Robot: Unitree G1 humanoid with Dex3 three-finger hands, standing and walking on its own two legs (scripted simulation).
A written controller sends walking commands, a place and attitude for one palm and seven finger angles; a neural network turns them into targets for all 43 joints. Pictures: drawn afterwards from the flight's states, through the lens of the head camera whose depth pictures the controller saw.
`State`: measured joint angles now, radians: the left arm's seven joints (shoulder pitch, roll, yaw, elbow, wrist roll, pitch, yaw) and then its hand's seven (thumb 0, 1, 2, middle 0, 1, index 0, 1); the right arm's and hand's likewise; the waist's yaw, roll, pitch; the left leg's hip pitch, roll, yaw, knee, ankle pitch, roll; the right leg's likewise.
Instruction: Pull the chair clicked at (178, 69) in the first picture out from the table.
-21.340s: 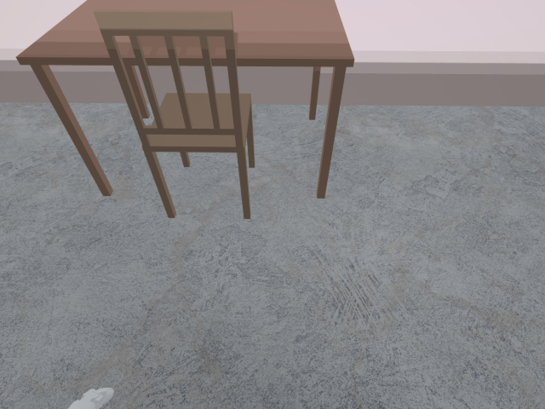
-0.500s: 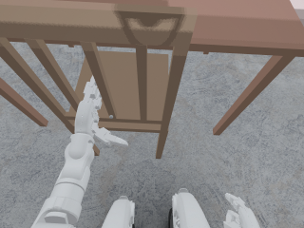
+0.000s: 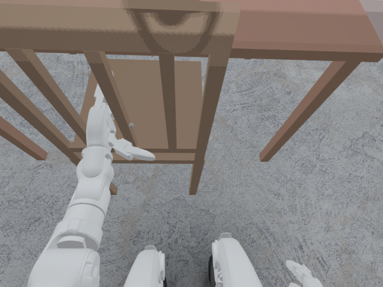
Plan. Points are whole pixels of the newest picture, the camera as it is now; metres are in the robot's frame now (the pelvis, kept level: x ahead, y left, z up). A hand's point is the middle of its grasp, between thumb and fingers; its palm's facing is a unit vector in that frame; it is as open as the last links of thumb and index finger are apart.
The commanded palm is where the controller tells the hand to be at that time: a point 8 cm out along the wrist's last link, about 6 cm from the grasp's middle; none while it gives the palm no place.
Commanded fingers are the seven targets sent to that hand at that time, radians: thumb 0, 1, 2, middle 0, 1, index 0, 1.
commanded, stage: push the fingers through the gap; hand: left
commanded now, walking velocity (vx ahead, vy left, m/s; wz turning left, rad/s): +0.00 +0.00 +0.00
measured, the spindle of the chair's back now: (119, 111) +0.47 +0.14 +0.03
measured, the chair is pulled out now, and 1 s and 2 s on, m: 0.03 0.03 0.03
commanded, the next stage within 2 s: hook a spindle and tug to test in 0.76 s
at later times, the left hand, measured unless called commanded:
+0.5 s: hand (131, 108) +0.48 +0.11 +0.02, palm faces -0.04 -1.00 -0.02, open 17.0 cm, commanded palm +0.45 +0.16 +0.02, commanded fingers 0.00 -0.50 0.30 -0.06 -0.08 -0.06 -0.08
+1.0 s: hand (132, 110) +0.47 +0.11 +0.02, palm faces -0.03 -1.00 -0.03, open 16.8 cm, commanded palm +0.45 +0.16 +0.02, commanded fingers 0.00 -0.50 0.30 -0.20 -0.52 -0.20 -0.52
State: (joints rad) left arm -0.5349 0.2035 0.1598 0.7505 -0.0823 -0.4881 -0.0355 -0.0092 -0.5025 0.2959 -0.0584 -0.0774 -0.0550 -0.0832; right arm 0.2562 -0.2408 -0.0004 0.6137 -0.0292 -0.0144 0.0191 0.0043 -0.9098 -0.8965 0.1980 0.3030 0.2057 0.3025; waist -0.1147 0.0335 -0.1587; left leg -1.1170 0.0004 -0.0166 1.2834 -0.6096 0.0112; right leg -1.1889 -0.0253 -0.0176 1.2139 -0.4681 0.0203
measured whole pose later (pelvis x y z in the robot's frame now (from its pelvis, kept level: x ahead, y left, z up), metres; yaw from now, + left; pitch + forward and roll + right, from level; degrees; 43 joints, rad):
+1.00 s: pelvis +0.00 +0.00 +0.00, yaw -1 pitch +27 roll -2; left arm -0.72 0.25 0.24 0.99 -0.06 -0.54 -0.04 -0.01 -0.50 0.30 -0.08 -0.15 -0.08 -0.16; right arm 0.28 -0.24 0.01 0.61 -0.04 0.04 0.04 0.00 -0.91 -0.90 0.20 0.30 0.21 0.30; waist -0.14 0.03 -0.16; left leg -1.15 0.01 -0.01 1.29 -0.61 0.02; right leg -1.22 -0.02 -0.01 1.21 -0.46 0.02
